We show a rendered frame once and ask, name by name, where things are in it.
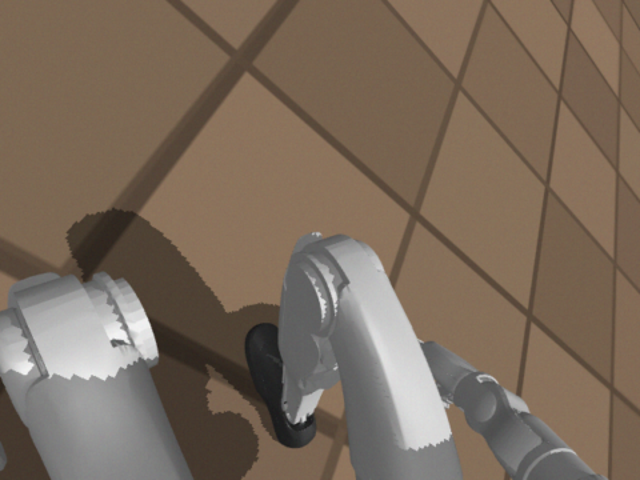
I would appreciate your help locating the right robot hand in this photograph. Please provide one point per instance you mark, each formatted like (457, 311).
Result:
(447, 368)

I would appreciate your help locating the right robot foot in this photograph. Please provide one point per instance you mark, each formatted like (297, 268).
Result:
(266, 369)

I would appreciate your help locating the right robot arm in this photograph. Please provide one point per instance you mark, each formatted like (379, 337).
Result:
(522, 443)

